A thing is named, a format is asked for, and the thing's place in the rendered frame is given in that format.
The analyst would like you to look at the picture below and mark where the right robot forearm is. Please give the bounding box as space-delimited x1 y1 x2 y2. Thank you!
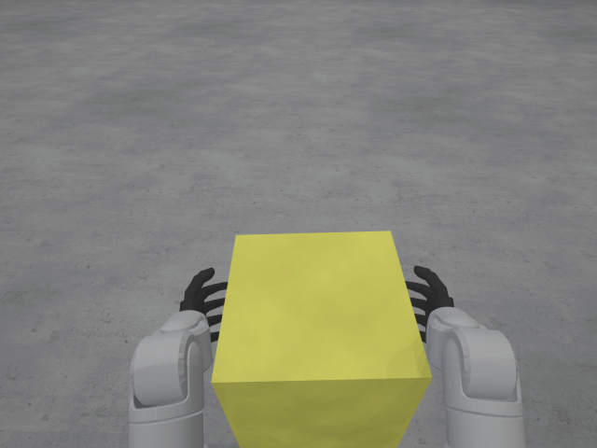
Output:
426 307 527 448

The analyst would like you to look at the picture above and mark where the left robot forearm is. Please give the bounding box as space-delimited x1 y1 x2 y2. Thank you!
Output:
129 310 213 448

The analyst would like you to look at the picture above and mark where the carton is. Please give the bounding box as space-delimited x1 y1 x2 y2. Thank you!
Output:
211 231 432 448

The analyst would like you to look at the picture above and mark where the right robot hand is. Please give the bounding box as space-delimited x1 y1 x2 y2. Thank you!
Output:
405 266 454 343

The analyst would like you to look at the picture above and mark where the left robot hand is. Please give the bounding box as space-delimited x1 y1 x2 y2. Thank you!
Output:
179 268 228 343

